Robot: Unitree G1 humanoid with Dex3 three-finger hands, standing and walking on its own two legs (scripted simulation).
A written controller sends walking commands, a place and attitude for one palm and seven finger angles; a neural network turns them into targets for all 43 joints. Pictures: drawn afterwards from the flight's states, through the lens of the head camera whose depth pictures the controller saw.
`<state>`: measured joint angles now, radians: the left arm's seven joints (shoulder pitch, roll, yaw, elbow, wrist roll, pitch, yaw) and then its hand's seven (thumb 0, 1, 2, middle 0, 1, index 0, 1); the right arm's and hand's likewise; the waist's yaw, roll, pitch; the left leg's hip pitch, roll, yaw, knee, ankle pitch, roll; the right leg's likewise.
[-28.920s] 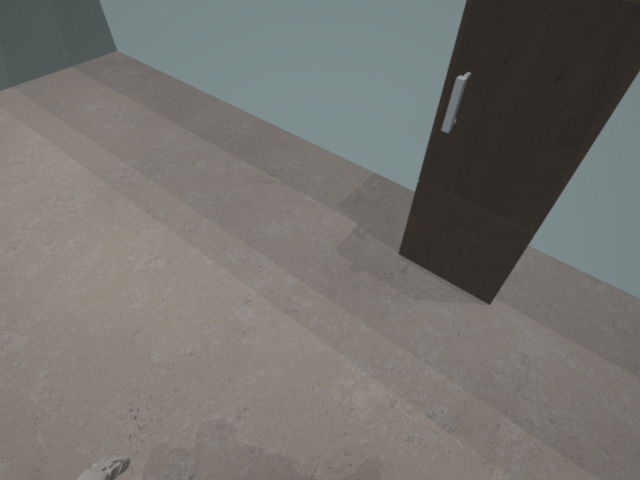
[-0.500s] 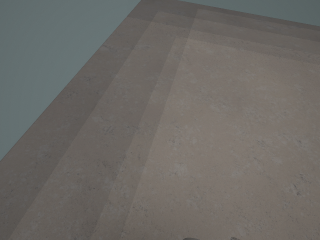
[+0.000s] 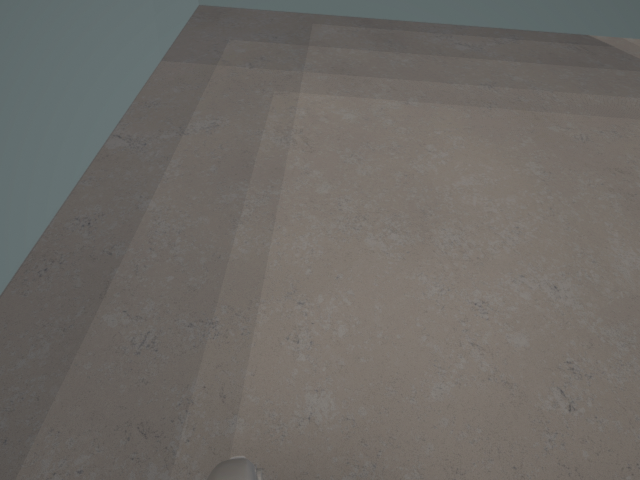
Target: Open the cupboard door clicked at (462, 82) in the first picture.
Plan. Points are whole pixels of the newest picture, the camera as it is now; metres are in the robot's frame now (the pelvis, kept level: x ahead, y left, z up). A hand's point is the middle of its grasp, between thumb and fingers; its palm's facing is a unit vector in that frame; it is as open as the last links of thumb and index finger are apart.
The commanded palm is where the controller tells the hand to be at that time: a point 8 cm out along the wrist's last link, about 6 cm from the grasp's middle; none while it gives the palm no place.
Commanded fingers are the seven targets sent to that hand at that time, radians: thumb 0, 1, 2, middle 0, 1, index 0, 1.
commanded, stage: turn to face it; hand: left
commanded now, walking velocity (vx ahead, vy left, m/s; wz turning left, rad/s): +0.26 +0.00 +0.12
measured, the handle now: out of the picture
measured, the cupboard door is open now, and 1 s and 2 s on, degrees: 45 45 45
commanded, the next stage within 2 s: none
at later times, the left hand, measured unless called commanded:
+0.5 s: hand (184, 410) +0.24 +0.21 -0.17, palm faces +0.20 -0.96 -0.21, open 7.4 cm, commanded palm none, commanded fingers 0.00 0.90 0.90 -0.20 -0.30 -0.20 -0.30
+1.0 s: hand out of the picture +0.15 +0.22 -0.19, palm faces +0.52 -0.81 -0.27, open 7.4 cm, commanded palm none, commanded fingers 0.00 0.90 0.90 -0.20 -0.30 -0.20 -0.30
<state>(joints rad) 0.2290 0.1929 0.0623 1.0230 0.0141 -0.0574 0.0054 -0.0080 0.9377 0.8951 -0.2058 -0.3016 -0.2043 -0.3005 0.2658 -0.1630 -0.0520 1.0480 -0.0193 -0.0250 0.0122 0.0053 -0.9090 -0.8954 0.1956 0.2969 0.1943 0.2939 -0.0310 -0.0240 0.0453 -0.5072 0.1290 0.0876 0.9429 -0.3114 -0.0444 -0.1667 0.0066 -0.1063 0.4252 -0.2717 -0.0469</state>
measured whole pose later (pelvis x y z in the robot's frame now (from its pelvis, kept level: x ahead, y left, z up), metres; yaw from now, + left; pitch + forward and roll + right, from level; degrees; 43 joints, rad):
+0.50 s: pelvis +0.16 +0.01 -0.01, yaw +11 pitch +2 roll +0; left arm 0.12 0.19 0.06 0.94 0.01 0.01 0.01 0.00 0.91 0.90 -0.20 -0.30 -0.20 -0.30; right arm 0.24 -0.19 -0.05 1.01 -0.02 0.02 -0.01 0.00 -0.92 -0.89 0.20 0.30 0.20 0.29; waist -0.03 0.01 0.06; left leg -0.35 -0.01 -0.05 0.52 -0.20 0.01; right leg -0.37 -0.03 -0.03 0.68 -0.34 0.05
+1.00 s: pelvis +0.22 +0.00 -0.02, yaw +30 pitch +1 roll +1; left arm 0.20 0.28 0.07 0.94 0.02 0.07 0.02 0.01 0.90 0.90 -0.20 -0.30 -0.20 -0.30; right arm 0.12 -0.23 -0.05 0.89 -0.02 0.02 0.01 0.00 -0.91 -0.90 0.20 0.30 0.20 0.29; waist 0.01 -0.06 0.10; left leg -0.34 0.01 0.04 0.62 -0.29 0.00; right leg -0.45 -0.11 -0.07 1.10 -0.52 0.07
